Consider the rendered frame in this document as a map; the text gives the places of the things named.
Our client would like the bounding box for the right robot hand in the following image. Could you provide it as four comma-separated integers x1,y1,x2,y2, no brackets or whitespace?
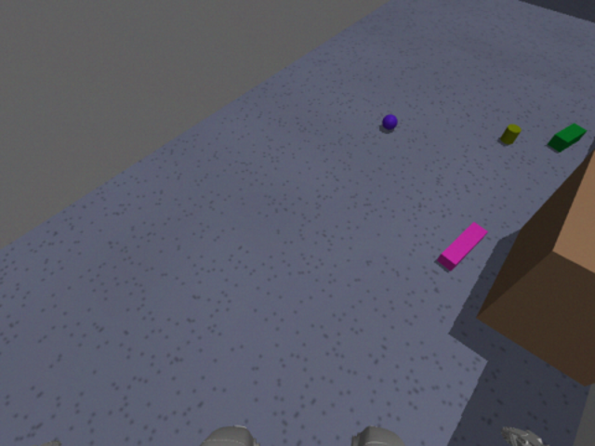
501,426,549,446

